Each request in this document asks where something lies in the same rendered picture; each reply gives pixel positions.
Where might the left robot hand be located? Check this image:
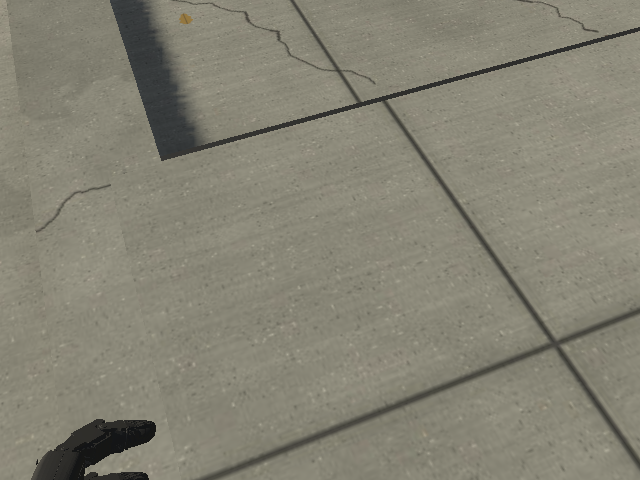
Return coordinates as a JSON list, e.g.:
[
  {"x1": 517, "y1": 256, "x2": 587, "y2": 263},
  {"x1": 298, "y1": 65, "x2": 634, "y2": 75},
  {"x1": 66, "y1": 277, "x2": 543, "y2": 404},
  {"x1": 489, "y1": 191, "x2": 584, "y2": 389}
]
[{"x1": 31, "y1": 419, "x2": 156, "y2": 480}]

